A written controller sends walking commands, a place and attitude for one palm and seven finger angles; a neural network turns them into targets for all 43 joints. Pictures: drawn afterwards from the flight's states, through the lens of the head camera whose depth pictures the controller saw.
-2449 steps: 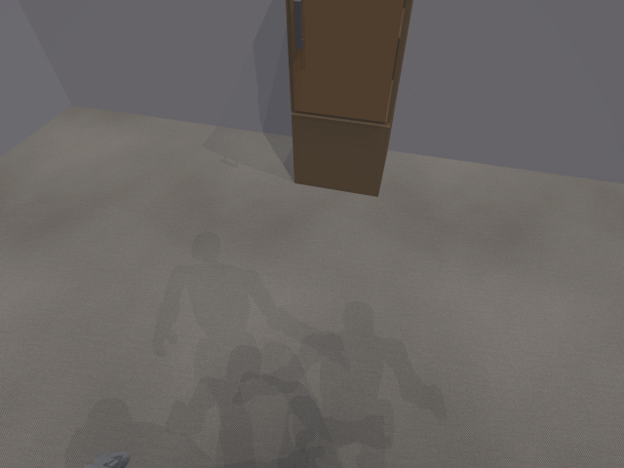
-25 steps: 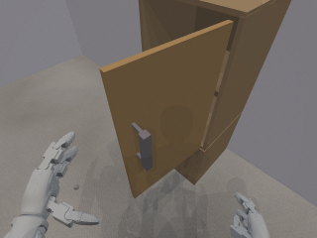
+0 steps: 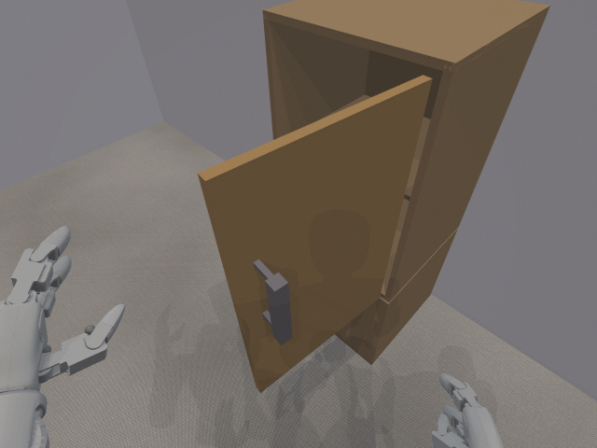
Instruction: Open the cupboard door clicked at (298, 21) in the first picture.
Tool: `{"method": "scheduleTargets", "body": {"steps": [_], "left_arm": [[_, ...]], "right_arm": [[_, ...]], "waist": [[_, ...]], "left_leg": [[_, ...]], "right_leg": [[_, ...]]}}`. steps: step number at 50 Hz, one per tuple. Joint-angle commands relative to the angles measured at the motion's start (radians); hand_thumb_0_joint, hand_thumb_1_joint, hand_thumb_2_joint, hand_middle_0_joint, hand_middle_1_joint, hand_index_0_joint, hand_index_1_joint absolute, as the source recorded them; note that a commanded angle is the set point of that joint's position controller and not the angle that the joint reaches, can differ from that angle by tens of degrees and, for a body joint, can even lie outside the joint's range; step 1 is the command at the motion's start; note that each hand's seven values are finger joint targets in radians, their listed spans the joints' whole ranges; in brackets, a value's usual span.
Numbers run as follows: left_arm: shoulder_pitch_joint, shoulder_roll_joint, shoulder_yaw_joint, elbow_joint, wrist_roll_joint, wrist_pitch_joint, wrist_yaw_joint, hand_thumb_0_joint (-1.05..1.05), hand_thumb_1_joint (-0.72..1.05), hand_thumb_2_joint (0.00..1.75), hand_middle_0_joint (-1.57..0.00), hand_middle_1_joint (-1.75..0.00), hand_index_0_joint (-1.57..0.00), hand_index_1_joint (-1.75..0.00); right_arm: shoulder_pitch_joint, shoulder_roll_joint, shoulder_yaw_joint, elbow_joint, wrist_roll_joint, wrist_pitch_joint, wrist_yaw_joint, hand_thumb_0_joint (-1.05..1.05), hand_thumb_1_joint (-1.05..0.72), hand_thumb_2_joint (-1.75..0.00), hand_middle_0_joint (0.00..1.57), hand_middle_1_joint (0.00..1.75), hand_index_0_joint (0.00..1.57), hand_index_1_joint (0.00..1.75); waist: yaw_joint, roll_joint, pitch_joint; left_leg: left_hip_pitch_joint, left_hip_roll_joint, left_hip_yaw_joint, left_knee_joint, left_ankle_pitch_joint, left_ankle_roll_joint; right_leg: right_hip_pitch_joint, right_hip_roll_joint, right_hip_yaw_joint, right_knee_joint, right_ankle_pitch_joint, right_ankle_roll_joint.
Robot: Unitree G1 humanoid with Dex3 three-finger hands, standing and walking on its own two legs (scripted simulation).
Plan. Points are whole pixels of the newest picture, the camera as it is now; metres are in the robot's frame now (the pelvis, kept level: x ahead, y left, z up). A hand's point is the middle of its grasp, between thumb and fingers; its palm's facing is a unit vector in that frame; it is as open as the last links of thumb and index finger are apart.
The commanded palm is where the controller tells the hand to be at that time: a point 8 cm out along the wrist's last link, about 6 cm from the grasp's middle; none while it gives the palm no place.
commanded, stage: draw the hand back to the body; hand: left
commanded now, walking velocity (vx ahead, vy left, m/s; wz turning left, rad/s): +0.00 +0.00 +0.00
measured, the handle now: (272, 302) +0.32 +0.09 +0.01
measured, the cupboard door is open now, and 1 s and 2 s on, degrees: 83 83 83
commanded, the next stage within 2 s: step back with the hand held close in 0.50 s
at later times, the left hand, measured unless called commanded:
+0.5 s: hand (83, 325) +0.19 +0.24 +0.16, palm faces +0.46 -0.80 -0.39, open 7.5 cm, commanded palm +0.14 +0.28 +0.17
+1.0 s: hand (60, 345) +0.16 +0.26 +0.15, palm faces +0.34 -0.79 -0.52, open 7.4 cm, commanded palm +0.10 +0.30 +0.18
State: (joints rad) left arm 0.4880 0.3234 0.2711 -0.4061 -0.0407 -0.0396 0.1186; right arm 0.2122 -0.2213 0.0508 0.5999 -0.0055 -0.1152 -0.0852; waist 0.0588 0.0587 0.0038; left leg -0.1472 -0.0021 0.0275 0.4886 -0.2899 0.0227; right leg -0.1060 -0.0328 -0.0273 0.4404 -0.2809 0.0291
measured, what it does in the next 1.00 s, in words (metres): stands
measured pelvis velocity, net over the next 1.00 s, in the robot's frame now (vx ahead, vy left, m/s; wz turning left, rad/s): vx -0.04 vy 0.00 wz -0.03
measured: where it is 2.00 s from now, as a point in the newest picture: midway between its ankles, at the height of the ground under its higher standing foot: outside the picture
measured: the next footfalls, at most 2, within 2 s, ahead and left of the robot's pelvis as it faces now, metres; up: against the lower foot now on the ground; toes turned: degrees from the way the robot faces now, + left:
right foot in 1.70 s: -0.22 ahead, -0.09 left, +0.00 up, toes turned -2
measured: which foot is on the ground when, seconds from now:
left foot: down 0.00-1.00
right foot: down 0.00-1.00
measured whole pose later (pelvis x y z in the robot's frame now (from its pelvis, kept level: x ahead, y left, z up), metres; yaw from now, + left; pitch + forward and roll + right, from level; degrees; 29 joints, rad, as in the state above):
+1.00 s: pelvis -0.04 +0.00 +0.00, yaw -1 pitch +0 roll -1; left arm 0.56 0.42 0.40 -0.49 -0.04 -0.14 0.12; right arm 0.16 -0.23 -0.01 0.55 0.01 0.01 -0.09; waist 0.00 0.02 0.05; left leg -0.26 0.01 0.05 0.47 -0.21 0.03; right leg -0.23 -0.02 0.00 0.43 -0.19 0.03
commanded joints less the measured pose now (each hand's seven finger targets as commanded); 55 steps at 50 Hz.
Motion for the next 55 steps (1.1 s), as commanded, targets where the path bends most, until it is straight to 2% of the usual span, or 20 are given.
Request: {"method": "scheduleTargets", "body": {"steps": [1, 4, 6, 8, 12, 15, 18, 20, 27, 30, 31, 32, 33, 35, 37, 41, 45, 46, 50, 55], "left_arm": [[-0.082, 0.184, 0.157, -0.199, -0.011, -0.076, 0.019, 0.00, 0.73, 0.82, -0.19, -0.30, -0.19, -0.30], [-0.114, 0.202, 0.187, -0.221, -0.012, -0.084, 0.020, 0.00, 0.83, 0.87, -0.20, -0.30, -0.20, -0.30], [-0.125, 0.218, 0.210, -0.205, -0.015, -0.085, 0.021, 0.00, 0.90, 0.90, -0.20, -0.30, -0.20, -0.30], [-0.095, 0.173, 0.174, -0.174, -0.019, -0.084, 0.013, 0.00, 0.90, 0.90, -0.20, -0.30, -0.20, -0.30], [-0.103, 0.170, 0.161, -0.167, -0.019, -0.083, 0.008, 0.00, 0.90, 0.90, -0.20, -0.30, -0.20, -0.30], [-0.125, 0.201, 0.184, -0.201, -0.015, -0.091, 0.013, 0.00, 0.90, 0.90, -0.20, -0.30, -0.20, -0.30], [-0.121, 0.205, 0.190, -0.183, -0.018, -0.090, 0.014, 0.00, 0.90, 0.90, -0.20, -0.30, -0.20, -0.30], [-0.136, 0.209, 0.192, -0.206, -0.017, -0.097, 0.016, 0.00, 0.90, 0.90, -0.20, -0.30, -0.20, -0.30], [-0.131, 0.182, 0.168, -0.158, -0.021, -0.097, 0.010, 0.00, 0.90, 0.90, -0.20, -0.30, -0.20, -0.30], [-0.121, 0.191, 0.183, -0.156, -0.022, -0.103, 0.009, 0.00, 0.90, 0.90, -0.20, -0.30, -0.20, -0.30], [-0.193, 0.212, 0.180, -0.236, -0.018, -0.112, 0.011, 0.00, 0.90, 0.90, -0.20, -0.30, -0.20, -0.30], [-0.233, 0.322, 0.293, -0.254, -0.012, -0.145, 0.018, 0.00, 0.90, 0.90, -0.20, -0.30, -0.20, -0.30], [-0.112, 0.257, 0.254, -0.155, -0.011, -0.143, 0.010, 0.00, 0.90, 0.90, -0.20, -0.30, -0.20, -0.30], [-0.051, 0.218, 0.214, -0.171, -0.007, -0.148, 0.003, 0.00, 0.90, 0.90, -0.20, -0.30, -0.20, -0.30], [-0.011, 0.217, 0.217, -0.192, -0.007, -0.157, 0.008, 0.00, 0.90, 0.90, -0.20, -0.30, -0.20, -0.30], [0.036, 0.254, 0.254, -0.245, -0.010, -0.159, 0.019, 0.00, 0.90, 0.90, -0.20, -0.30, -0.20, -0.30], [0.063, 0.274, 0.280, -0.282, -0.010, -0.163, 0.029, 0.00, 0.90, 0.90, -0.20, -0.30, -0.20, -0.30], [0.071, 0.275, 0.282, -0.278, -0.011, -0.163, 0.031, 0.00, 0.90, 0.90, -0.20, -0.30, -0.20, -0.30], [0.076, 0.264, 0.277, -0.294, -0.007, -0.174, 0.037, 0.00, 0.90, 0.90, -0.20, -0.30, -0.20, -0.30], [0.066, 0.254, 0.294, -0.308, 0.013, -0.204, 0.045, 0.00, 0.90, 0.90, -0.20, -0.30, -0.20, -0.30]], "right_arm": [[-0.133, -0.105, -0.053, -0.146, 0.000, -0.053, -0.012, 0.00, -0.90, -0.90, 0.20, 0.30, 0.20, 0.30], [-0.136, -0.104, -0.057, -0.138, 0.000, -0.051, -0.009, 0.00, -0.90, -0.90, 0.20, 0.30, 0.20, 0.30], [-0.141, -0.105, -0.059, -0.131, 0.000, -0.050, -0.010, 0.00, -0.90, -0.90, 0.20, 0.30, 0.20, 0.30], [-0.138, -0.105, -0.063, -0.129, 0.001, -0.046, -0.007, 0.00, -0.90, -0.90, 0.20, 0.30, 0.20, 0.30], [-0.143, -0.110, -0.070, -0.130, 0.000, -0.037, -0.004, 0.00, -0.90, -0.90, 0.20, 0.30, 0.20, 0.30], [-0.151, -0.105, -0.072, -0.127, -0.001, -0.039, -0.008, 0.00, -0.90, -0.90, 0.20, 0.30, 0.20, 0.30], [-0.157, -0.100, -0.068, -0.125, -0.001, -0.041, -0.012, 0.00, -0.90, -0.90, 0.20, 0.30, 0.20, 0.30], [-0.158, -0.098, -0.067, -0.121, -0.001, -0.046, -0.012, 0.00, -0.90, -0.90, 0.20, 0.30, 0.20, 0.30], [-0.164, -0.097, -0.070, -0.115, 0.001, -0.048, -0.013, 0.00, -0.90, -0.90, 0.20, 0.30, 0.20, 0.30], [-0.162, -0.098, -0.074, -0.112, -0.001, -0.052, -0.014, 0.00, -0.90, -0.90, 0.20, 0.30, 0.20, 0.30], [-0.174, -0.098, -0.071, -0.117, 0.000, -0.057, -0.013, 0.00, -0.90, -0.90, 0.20, 0.30, 0.20, 0.30], [-0.162, -0.124, -0.071, -0.145, 0.005, -0.035, -0.013, 0.00, -0.90, -0.90, 0.20, 0.30, 0.20, 0.30], [-0.152, -0.111, -0.075, -0.126, 0.000, -0.014, -0.012, 0.00, -0.90, -0.90, 0.20, 0.30, 0.20, 0.30], [-0.149, -0.117, -0.083, -0.145, 0.001, 0.012, -0.006, 0.00, -0.90, -0.90, 0.20, 0.30, 0.20, 0.30], [-0.144, -0.118, -0.086, -0.155, 0.002, 0.027, -0.008, 0.00, -0.90, -0.90, 0.20, 0.30, 0.20, 0.30], [-0.147, -0.122, -0.098, -0.183, 0.008, 0.054, -0.015, 0.00, -0.90, -0.90, 0.20, 0.30, 0.20, 0.30], [-0.139, -0.121, -0.104, -0.206, 0.012, 0.067, -0.016, 0.00, -0.90, -0.90, 0.20, 0.30, 0.20, 0.30], [-0.146, -0.123, -0.105, -0.207, 0.011, 0.068, -0.018, 0.00, -0.90, -0.90, 0.20, 0.30, 0.20, 0.30], [-0.135, -0.128, -0.105, -0.215, 0.015, 0.062, -0.014, 0.00, -0.90, -0.90, 0.20, 0.30, 0.20, 0.30], [-0.125, -0.138, -0.105, -0.222, 0.013, 0.031, -0.013, 0.00, -0.90, -0.90, 0.20, 0.30, 0.20, 0.30]], "waist": [[0.012, -0.017, -0.063], [0.012, 0.034, -0.073], [0.016, 0.017, -0.060], [0.010, -0.012, -0.053], [0.008, -0.045, -0.052], [0.013, -0.005, -0.081], [0.015, -0.017, -0.046], [0.013, 0.013, -0.054], [0.008, -0.017, -0.008], [0.013, -0.030, -0.033], [0.013, 0.019, -0.059], [-0.037, -0.023, 0.036], [-0.038, -0.094, 0.001], [-0.045, -0.092, -0.033], [-0.045, -0.023, -0.086], [-0.042, -0.020, -0.167], [-0.041, -0.028, -0.184], [-0.039, 0.002, -0.174], [-0.043, 0.004, -0.132], [-0.045, 0.076, -0.084]], "left_leg": [[0.024, 0.025, -0.019, -0.105, 0.302, -0.017], [0.047, 0.023, -0.013, -0.108, 0.330, -0.018], [0.048, 0.021, -0.012, -0.110, 0.332, -0.016], [0.058, 0.023, -0.008, -0.112, 0.339, -0.012], [0.064, 0.021, 0.000, -0.114, 0.319, -0.004], [0.082, 0.016, 0.004, -0.113, 0.315, -0.003], [0.070, 0.014, 0.003, -0.119, 0.282, -0.002], [0.078, 0.012, 0.004, -0.120, 0.281, -0.004], [0.077, 0.016, 0.005, -0.131, 0.235, -0.003], [0.085, 0.014, 0.011, -0.128, 0.245, 0.001], [0.096, 0.008, 0.007, -0.126, 0.249, 0.000], [0.020, 0.029, -0.010, -0.079, 0.209, 0.012], [0.019, 0.027, -0.018, -0.055, 0.197, 0.010], [0.012, 0.029, -0.010, -0.042, 0.227, 0.006], [0.014, 0.042, -0.012, -0.056, 0.305, 0.002], [0.013, 0.061, -0.018, -0.056, 0.462, -0.002], [-0.024, 0.077, -0.026, -0.065, 0.461, -0.003], [-0.047, 0.077, -0.031, -0.073, 0.437, -0.001], [-0.157, 0.093, -0.053, -0.107, 0.264, 0.009], [-0.423, 0.133, -0.116, -0.207, -0.137, 0.051]], "right_leg": [[0.027, 0.037, -0.027, -0.063, 0.246, -0.048], [0.033, 0.033, -0.021, -0.068, 0.269, -0.046], [0.040, 0.034, -0.022, -0.079, 0.277, -0.047], [0.030, 0.034, -0.023, -0.082, 0.285, -0.041], [0.033, 0.034, -0.017, -0.096, 0.289, -0.037], [0.039, 0.032, -0.011, -0.099, 0.289, -0.038], [0.031, 0.033, -0.009, -0.112, 0.267, -0.038], [0.033, 0.032, -0.009, -0.114, 0.263, -0.039], [0.007, 0.035, -0.003, -0.141, 0.209, -0.034], [0.019, 0.034, -0.001, -0.140, 0.227, -0.032], [0.033, 0.031, 0.005, -0.140, 0.231, -0.036], [-0.095, -0.016, 0.085, -0.193, 0.302, -0.035], [-0.083, -0.040, 0.079, -0.189, 0.316, -0.038], [-0.082, -0.050, 0.073, -0.165, 0.356, -0.037], [-0.050, -0.045, 0.050, -0.118, 0.403, -0.034], [-0.002, -0.030, 0.030, -0.048, 0.508, -0.024], [-0.002, -0.012, 0.027, -0.004, 0.480, -0.018], [-0.005, -0.014, 0.028, -0.001, 0.455, -0.019], [-0.011, 0.002, 0.034, 0.017, 0.315, -0.015], [0.092, 0.032, 0.033, 0.129, 0.183, -0.009]]}}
